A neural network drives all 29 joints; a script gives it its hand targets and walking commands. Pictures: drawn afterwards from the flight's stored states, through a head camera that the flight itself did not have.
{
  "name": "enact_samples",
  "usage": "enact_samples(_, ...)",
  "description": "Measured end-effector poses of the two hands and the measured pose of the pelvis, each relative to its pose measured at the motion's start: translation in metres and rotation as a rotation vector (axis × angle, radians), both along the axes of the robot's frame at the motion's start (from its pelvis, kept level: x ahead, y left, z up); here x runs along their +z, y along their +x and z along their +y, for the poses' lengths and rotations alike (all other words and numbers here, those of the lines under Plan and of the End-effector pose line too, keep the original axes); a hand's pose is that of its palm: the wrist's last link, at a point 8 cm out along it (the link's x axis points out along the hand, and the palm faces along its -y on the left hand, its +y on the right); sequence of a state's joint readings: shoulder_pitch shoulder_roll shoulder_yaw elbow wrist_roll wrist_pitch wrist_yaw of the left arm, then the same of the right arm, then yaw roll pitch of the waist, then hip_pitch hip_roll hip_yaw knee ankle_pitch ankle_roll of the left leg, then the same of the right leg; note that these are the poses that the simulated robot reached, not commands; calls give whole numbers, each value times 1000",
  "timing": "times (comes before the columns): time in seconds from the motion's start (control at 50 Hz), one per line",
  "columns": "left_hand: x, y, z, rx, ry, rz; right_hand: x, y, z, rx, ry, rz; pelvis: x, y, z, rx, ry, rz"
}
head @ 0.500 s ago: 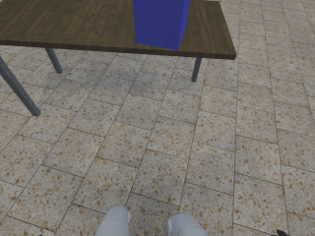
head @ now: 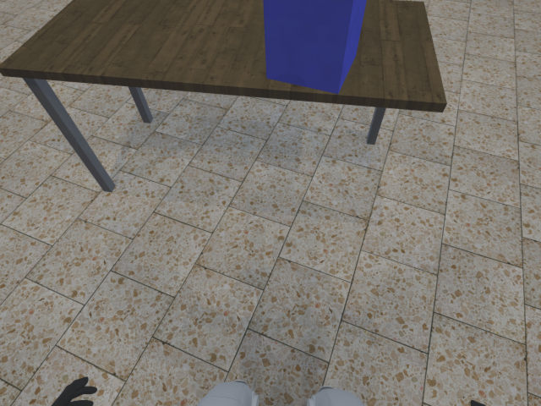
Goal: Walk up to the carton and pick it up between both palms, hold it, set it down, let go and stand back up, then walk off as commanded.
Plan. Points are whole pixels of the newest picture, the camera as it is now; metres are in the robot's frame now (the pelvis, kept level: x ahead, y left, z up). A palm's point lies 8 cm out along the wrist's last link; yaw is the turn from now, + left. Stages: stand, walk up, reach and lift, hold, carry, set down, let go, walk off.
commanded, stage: walk off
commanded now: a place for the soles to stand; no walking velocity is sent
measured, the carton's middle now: (316, 23) +0.99 -0.03 +0.04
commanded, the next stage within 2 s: stand in 0.64 s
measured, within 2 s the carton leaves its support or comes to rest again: neither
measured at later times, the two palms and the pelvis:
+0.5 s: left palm out of the picture +0.04 +0.33 -0.08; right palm out of the picture +0.08 -0.30 -0.11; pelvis -0.02 +0.00 +0.00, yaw +0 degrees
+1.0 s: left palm out of the picture +0.03 +0.34 -0.08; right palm out of the picture +0.08 -0.28 -0.10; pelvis -0.02 +0.00 +0.01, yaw +0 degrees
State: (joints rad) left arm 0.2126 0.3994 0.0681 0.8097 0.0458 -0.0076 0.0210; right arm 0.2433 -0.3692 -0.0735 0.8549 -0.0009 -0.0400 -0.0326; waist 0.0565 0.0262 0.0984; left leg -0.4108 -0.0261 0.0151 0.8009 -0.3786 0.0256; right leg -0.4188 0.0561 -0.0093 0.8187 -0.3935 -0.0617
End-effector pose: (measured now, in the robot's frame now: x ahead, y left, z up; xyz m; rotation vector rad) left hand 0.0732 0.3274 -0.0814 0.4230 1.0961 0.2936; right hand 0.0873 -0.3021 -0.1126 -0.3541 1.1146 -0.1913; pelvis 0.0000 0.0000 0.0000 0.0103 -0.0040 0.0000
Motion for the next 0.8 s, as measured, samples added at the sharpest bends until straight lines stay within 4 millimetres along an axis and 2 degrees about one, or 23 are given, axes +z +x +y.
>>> enact_samples(0.1,-3,-3,-3,-1,-14,-32,7,-1,-3,4,-12,-32,0,-6,-1,1,3,-8)
enact_samples(0.32,-3,-28,5,25,-5,-17,4,-10,5,14,16,-56,-1,-19,3,3,1,-28)
enact_samples(0.68,-3,-32,7,28,-7,-16,5,-11,9,23,21,-60,0,-21,4,3,0,-30)
enact_samples(0.8,-4,-33,8,45,-12,4,5,-8,17,65,39,-58,2,-20,4,3,-1,-21)
